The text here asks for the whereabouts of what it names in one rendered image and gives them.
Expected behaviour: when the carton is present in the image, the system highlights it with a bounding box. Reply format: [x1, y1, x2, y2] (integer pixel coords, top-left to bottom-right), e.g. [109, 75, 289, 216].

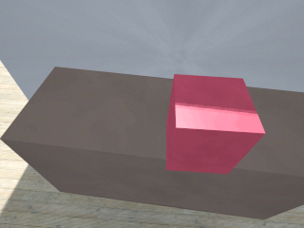
[166, 74, 265, 175]

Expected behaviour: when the pedestal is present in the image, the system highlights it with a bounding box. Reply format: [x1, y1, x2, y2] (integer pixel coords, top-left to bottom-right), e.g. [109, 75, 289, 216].
[0, 66, 304, 220]

